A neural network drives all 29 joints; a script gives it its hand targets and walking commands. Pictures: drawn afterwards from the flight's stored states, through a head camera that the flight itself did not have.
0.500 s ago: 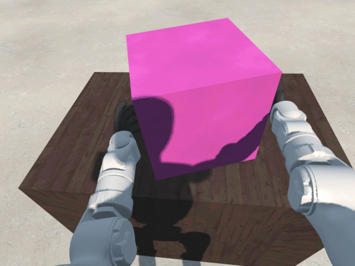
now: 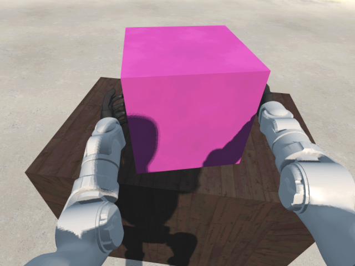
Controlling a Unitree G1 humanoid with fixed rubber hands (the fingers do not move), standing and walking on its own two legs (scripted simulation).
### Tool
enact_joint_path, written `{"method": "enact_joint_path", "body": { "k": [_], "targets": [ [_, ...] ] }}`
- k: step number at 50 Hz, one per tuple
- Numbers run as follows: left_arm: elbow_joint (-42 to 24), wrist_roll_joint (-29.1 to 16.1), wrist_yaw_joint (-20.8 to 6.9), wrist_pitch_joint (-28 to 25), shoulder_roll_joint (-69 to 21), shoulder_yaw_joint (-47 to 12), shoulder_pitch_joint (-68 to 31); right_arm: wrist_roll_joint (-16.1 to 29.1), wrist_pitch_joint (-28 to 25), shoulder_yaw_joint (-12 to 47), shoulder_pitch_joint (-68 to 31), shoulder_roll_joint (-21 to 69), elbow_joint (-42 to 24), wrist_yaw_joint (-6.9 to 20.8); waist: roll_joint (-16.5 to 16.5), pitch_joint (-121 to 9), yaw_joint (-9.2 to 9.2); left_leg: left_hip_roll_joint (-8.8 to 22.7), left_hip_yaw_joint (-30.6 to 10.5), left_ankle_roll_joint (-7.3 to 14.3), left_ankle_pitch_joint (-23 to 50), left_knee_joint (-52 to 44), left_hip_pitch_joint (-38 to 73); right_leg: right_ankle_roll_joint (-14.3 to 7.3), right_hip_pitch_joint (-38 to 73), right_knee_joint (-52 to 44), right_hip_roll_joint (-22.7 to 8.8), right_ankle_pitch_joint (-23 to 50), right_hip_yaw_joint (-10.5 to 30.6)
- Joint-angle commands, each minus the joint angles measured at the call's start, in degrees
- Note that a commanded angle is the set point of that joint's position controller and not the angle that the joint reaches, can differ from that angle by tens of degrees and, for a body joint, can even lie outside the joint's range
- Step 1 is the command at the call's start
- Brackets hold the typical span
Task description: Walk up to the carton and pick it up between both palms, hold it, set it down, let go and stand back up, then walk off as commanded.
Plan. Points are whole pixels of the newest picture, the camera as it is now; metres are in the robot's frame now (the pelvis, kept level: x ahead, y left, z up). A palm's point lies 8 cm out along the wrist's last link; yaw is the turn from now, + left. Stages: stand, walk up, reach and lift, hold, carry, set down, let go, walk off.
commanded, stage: reach and lift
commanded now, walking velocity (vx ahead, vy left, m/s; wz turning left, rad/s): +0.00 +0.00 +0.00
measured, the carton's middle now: (183, 96) +0.49 +0.06 +0.17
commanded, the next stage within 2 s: hold in 1.88 s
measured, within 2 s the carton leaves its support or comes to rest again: neither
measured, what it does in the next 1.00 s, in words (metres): stands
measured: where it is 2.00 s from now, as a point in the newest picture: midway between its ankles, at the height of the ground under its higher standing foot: outside the picture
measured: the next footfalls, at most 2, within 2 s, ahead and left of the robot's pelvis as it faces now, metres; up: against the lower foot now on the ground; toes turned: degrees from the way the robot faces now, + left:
none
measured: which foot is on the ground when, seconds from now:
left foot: down 0.00-1.00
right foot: down 0.00-1.00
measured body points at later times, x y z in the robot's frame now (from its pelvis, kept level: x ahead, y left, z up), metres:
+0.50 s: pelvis +0.03 +0.02 +0.00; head -0.02 +0.05 +0.45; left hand +0.44 +0.22 +0.19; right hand +0.46 -0.14 +0.20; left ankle +0.05 +0.15 -0.74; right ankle +0.05 -0.08 -0.74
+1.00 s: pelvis +0.02 +0.02 +0.00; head -0.06 +0.04 +0.45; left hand +0.38 +0.25 +0.20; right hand +0.43 -0.11 +0.23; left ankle +0.05 +0.15 -0.74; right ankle +0.05 -0.08 -0.74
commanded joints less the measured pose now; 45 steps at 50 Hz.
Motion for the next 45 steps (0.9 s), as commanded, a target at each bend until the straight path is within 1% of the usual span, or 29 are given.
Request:
{"method": "enact_joint_path", "body": {
  "k": [1, 4, 6, 9, 12, 14, 16, 17, 18, 20, 22, 24, 26, 27, 29, 30, 32, 33, 34, 35, 36, 37, 39, 41, 42, 45],
  "targets": [
    [-5.31, 1.63, -12.17, -2.72, -21.99, -14.02, -57.92, -3.4, 0.66, -5.3, -43.58, 31.1, -9.78, 9.77, 0.93, -19.56, -8.44, -5.74, 3.79, 3.12, -13.95, -8.12, -1.86, 3.32, 13.55, -3.24, -3.96, -18.31, 0.19],
    [-4.08, 0.24, -11.52, -2.66, -24.73, -17.61, -58.39, -4.43, -0.37, -6.89, -47.58, 29.62, -15.07, 9.19, 4.56, -28.28, -10.63, -5.34, 2.63, 2.6, -16.71, -7.97, -1.95, 2.97, 13.13, -2.54, -3.61, -15.41, -0.6],
    [-2.78, -1.1, -11.03, -2.62, -27.45, -20.83, -57.03, -4.72, -1.27, -6.61, -50.56, 29.45, -19.82, 8.44, 5.76, -33.68, -11.89, -5.34, 2.06, 2.26, -17.28, -7.48, -1.79, 2.8, 12.51, -2.49, -3.45, -13.07, -0.88],
    [-1.47, -3.41, -10.83, -2.49, -31.08, -25.45, -53.67, -4.74, -2.04, -5.37, -52.19, 29.91, -24.78, 6.61, 6.36, -37.87, -14.13, -5.93, 1.96, 1.39, -14.22, -6.26, -0.01, 2.78, 12.66, -3.05, -3.7, -7.31, -0.96],
    [-1.48, -5.24, -11.57, -1.71, -33.06, -28.15, -50.57, -2.18, -1.08, -2.9, -51.73, 30.73, -26.57, 4.24, 7.16, -35.0, -15.67, -6.0, 1.86, 0.47, -9.07, -5.29, 2.77, 2.93, 14.18, -3.46, -3.64, -0.45, -1.33],
    [-1.92, -5.15, -12.5, -0.5, -32.64, -27.67, -48.07, -0.03, 0.32, -1.12, -50.18, 30.52, -26.11, 2.8, 7.35, -29.65, -16.24, -5.99, 1.72, 0.05, -6.05, -4.95, 4.3, 3.08, 15.8, -3.8, -3.27, 2.53, -1.06],
    [-2.02, -4.13, -13.66, 1.47, -30.89, -25.7, -44.24, 2.22, 2.39, 1.08, -47.33, 30.3, -25.06, 1.57, 6.81, -23.68, -16.32, -6.21, 1.62, -0.1, -2.31, -4.53, 6.01, 3.54, 18.44, -3.7, -3.25, 6.15, -0.66],
    [-2.16, -3.13, -14.41, 2.67, -29.58, -24.11, -41.66, 3.53, 3.76, 2.3, -45.11, 30.29, -24.3, 1.0, 6.37, -20.8, -16.22, -6.45, 1.5, -0.03, -0.4, -4.29, 7.02, 3.89, 20.25, -3.57, -3.36, 8.47, -0.47],
    [-2.73, -1.84, -15.14, 3.9, -28.22, -22.14, -39.52, 4.88, 4.97, 3.34, -43.44, 30.08, -23.91, 0.6, 6.25, -17.99, -15.72, -6.67, 1.41, 0.04, 0.9, -4.28, 7.65, 4.18, 21.87, -3.52, -3.43, 9.86, -0.23],
    [-6.56, 0.17, -16.2, 5.91, -26.85, -19.29, -38.35, 7.64, 6.67, 5.19, -41.63, 29.71, -24.62, 0.29, 6.37, -15.61, -14.62, -6.99, 1.17, 0.09, 3.15, -4.17, 8.68, 4.58, 23.88, -3.4, -3.3, 11.48, 0.1],
    [-12.36, 0.05, -16.59, 7.15, -27.55, -19.63, -39.35, 10.62, 7.67, 7.75, -41.35, 30.14, -27.35, 0.37, 6.67, -17.5, -13.98, -7.25, 0.7, -0.28, 6.99, -3.24, 9.96, 4.78, 25.14, -2.73, -2.7, 14.33, 0.21],
    [-19.91, -2.72, -16.28, 7.32, -29.47, -23.31, -40.43, 14.69, 8.04, 13.21, -42.45, 33.2, -33.74, -0.16, 6.3, -24.96, -13.56, -7.86, -0.05, -0.94, 15.49, -0.82, 12.41, 5.23, 28.29, -1.21, -2.03, 23.16, 0.39],
    [-28.91, -6.48, -15.14, 6.61, -31.42, -28.16, -41.86, 19.06, 7.92, 19.2, -44.46, 37.5, -42.76, -1.22, 6.25, -35.55, -13.46, -8.71, -1.05, -1.61, 25.18, 2.31, 14.85, 5.87, 32.0, 0.93, -1.47, 34.96, 0.81],
    [-32.83, -8.07, -14.63, 6.51, -32.06, -30.18, -42.06, 20.79, 8.12, 21.74, -44.98, 39.43, -47.24, -1.76, 6.2, -39.11, -13.39, -9.11, -1.56, -1.84, 28.35, 3.5, 15.4, 6.32, 33.29, 1.95, -1.28, 40.13, 1.07],
    [-39.11, -9.66, -13.87, 7.03, -32.93, -33.04, -41.31, 22.94, 9.25, 25.78, -44.03, 42.68, -54.28, -2.8, 6.66, -41.72, -13.12, -9.56, -2.43, -2.23, 31.88, 4.76, 16.12, 6.89, 34.55, 3.52, -1.12, 46.89, 1.47],
    [-41.36, -9.73, -13.72, 7.58, -33.11, -33.74, -40.64, 23.41, 10.06, 26.98, -42.76, 43.44, -56.28, -3.31, 6.8, -40.96, -13.12, -9.57, -2.76, -2.33, 32.1, 4.79, 16.56, 6.99, 34.77, 3.89, -1.06, 48.12, 1.5],
    [-42.6, -8.64, -14.35, 9.27, -31.78, -32.99, -39.14, 23.15, 12.46, 27.57, -38.7, 43.24, -56.41, -4.37, 6.06, -36.35, -13.83, -9.56, -2.95, -2.02, 28.52, 3.73, 17.05, 7.28, 35.27, 3.69, -1.37, 47.81, 1.64],
    [-41.8, -7.85, -15.16, 10.3, -30.54, -31.93, -38.16, 22.52, 13.8, 27.01, -36.01, 42.45, -55.25, -5.0, 5.3, -32.84, -14.71, -9.65, -2.86, -1.74, 25.42, 2.87, 16.82, 7.51, 35.32, 3.27, -1.69, 46.94, 1.64],
    [-40.66, -6.98, -16.18, 11.26, -29.18, -30.51, -37.82, 21.7, 15.06, 25.9, -33.33, 41.5, -53.0, -5.59, 4.57, -28.79, -15.8, -9.69, -2.75, -1.42, 21.87, 1.87, 16.34, 7.72, 34.91, 2.76, -2.02, 45.12, 1.54],
    [-38.17, -5.72, -17.5, 12.3, -27.31, -28.19, -37.07, 20.7, 16.4, 24.45, -30.79, 40.28, -49.83, -6.15, 3.4, -23.62, -16.84, -9.77, -2.53, -0.83, 17.42, 0.63, 15.33, 7.98, 34.33, 1.94, -2.5, 42.45, 1.55],
    [-35.38, -4.35, -18.9, 13.2, -25.55, -25.64, -36.21, 19.67, 17.5, 23.23, -29.2, 39.22, -46.86, -6.48, 1.98, -18.94, -17.41, -9.75, -2.29, -0.1, 12.87, -0.73, 14.2, 8.2, 33.58, 1.11, -2.98, 39.21, 1.65],
    [-32.64, -2.99, -20.26, 13.92, -23.95, -23.11, -35.37, 18.79, 18.36, 22.01, -28.18, 38.32, -44.26, -6.65, 0.77, -14.93, -17.73, -9.61, -2.03, 0.57, 8.84, -1.94, 13.07, 8.28, 32.71, 0.42, -3.41, 35.89, 1.87],
    [-30.92, -2.0, -22.46, 14.42, -22.19, -20.57, -35.61, 18.55, 19.01, 21.57, -28.95, 38.93, -43.2, -6.83, -0.59, -12.08, -17.16, -9.35, -1.46, 1.37, 5.09, -3.46, 11.85, 8.1, 31.29, -0.2, -3.94, 31.01, 2.38],
    [-32.43, -3.32, -23.58, 13.94, -22.68, -21.8, -38.98, 19.14, 18.9, 21.85, -31.99, 40.51, -44.97, -6.88, -0.63, -13.29, -16.98, -9.09, -1.43, 1.61, 4.56, -3.67, 11.17, 7.57, 30.05, -0.04, -4.06, 28.61, 2.74],
    [-34.01, -4.49, -23.74, 13.4, -23.29, -23.35, -41.28, 19.4, 18.72, 22.0, -33.44, 41.66, -46.33, -6.85, -0.27, -14.96, -17.15, -9.01, -1.61, 1.58, 4.77, -3.53, 10.96, 7.25, 29.72, 0.23, -4.04, 28.14, 2.9],
    [-37.42, -7.27, -23.35, 11.76, -24.3, -27.19, -46.96, 19.54, 18.26, 22.26, -36.19, 45.01, -49.68, -6.7, 1.48, -20.15, -17.68, -8.98, -2.14, 1.55, 5.21, -3.11, 10.47, 6.5, 29.29, 0.81, -3.91, 26.76, 3.14]
  ]
}}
